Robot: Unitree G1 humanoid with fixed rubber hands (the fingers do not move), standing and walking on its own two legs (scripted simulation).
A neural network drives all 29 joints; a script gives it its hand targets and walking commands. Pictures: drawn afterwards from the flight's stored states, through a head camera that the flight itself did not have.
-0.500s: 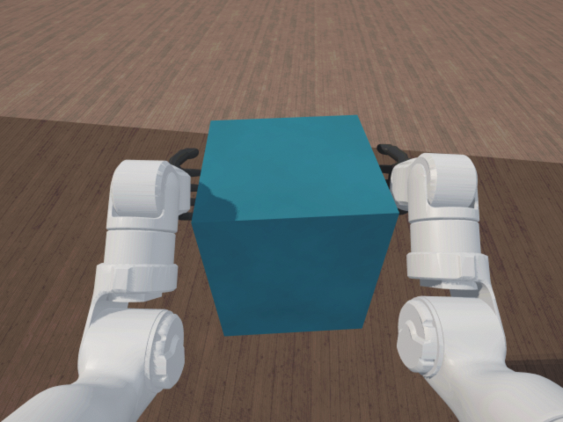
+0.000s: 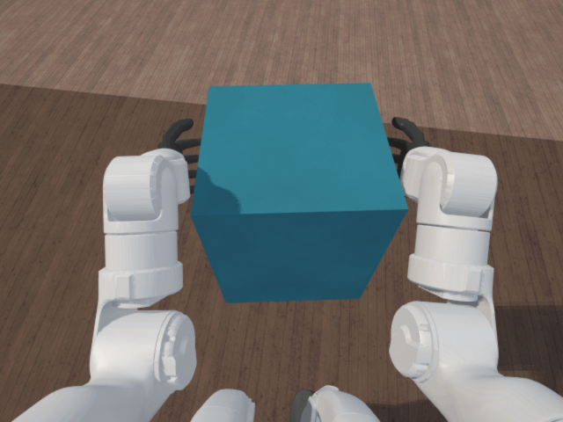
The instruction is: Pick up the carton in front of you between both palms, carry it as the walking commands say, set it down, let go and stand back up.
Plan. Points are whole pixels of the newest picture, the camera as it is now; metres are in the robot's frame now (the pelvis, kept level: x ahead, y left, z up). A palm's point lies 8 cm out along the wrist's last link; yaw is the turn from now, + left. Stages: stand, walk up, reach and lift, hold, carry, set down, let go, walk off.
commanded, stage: carry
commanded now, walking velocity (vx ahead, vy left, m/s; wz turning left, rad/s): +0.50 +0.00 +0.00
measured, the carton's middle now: (291, 203) +0.38 +0.01 +0.06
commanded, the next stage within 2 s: none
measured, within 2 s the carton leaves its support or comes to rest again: neither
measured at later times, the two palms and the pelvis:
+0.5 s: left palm out of the picture +0.72 +0.16 +0.18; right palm (398, 13) +0.69 -0.14 +0.18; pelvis +0.33 +0.04 +0.05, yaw -2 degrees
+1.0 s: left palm out of the picture +1.00 +0.16 +0.22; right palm out of the picture +1.03 -0.14 +0.22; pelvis +0.64 -0.01 +0.08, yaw +0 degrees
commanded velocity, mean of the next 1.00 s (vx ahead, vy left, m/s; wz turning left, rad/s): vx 0.50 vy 0.00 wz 0.00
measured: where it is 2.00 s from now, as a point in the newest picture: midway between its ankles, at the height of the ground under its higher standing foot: (292, 128)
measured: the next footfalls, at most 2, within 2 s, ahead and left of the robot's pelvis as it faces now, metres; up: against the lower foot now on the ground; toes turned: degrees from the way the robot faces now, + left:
left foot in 0.32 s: +0.42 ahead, +0.11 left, +0.03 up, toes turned +6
right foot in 0.76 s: +0.71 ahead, -0.09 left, +0.06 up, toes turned -7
